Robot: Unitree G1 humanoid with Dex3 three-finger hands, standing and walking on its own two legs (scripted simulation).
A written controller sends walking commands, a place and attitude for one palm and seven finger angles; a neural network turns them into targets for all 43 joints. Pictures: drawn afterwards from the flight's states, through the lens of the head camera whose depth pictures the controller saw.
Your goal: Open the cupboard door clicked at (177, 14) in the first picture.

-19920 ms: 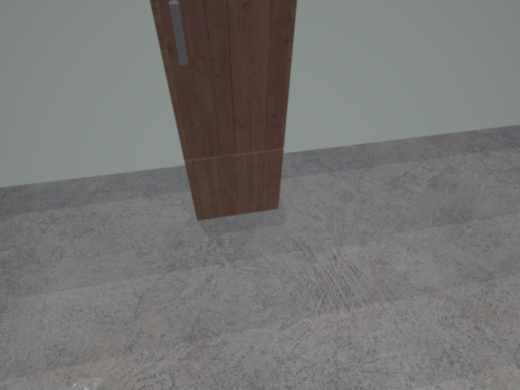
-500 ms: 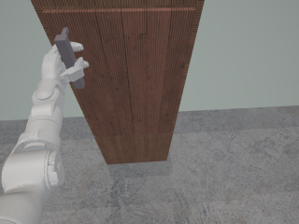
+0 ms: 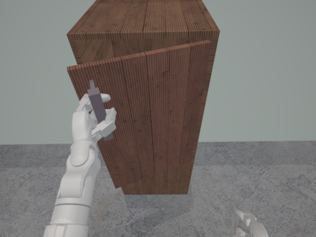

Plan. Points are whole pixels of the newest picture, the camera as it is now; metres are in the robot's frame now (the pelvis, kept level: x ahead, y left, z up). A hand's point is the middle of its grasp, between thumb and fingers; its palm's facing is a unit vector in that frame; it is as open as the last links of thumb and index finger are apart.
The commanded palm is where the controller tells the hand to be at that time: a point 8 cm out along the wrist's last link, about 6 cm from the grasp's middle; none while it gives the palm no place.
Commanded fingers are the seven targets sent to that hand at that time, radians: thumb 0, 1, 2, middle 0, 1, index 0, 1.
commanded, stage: pull the door open along its arc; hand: left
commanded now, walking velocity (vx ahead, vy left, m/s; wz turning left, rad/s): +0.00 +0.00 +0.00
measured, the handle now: (100, 111) +0.39 +0.17 +0.15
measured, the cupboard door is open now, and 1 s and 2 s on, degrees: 21 42 46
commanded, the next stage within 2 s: open thumb and fingers to let go in 0.38 s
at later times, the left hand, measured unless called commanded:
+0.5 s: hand (147, 159) +0.24 +0.04 +0.15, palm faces +0.33 -0.94 +0.01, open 6.3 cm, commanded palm +0.20 +0.08 +0.14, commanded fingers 0.00 0.76 0.84 -0.39 -1.34 -0.39 -1.34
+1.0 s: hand (142, 153) +0.26 +0.05 +0.15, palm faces +0.39 -0.92 +0.03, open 12.5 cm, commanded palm +0.21 +0.08 +0.14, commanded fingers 0.00 -0.50 0.30 -0.26 -0.95 -0.26 -0.95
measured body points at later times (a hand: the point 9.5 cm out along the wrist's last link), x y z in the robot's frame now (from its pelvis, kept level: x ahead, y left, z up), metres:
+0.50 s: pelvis +0.00 -0.04 +0.00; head -0.05 -0.08 +0.44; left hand +0.22 +0.09 +0.15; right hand +0.22 -0.22 -0.08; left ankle +0.01 +0.13 -0.73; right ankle -0.07 -0.10 -0.73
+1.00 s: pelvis -0.01 -0.04 +0.00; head -0.04 -0.09 +0.45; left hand +0.23 +0.10 +0.15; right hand +0.21 -0.23 -0.09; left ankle +0.01 +0.13 -0.73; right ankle -0.07 -0.10 -0.73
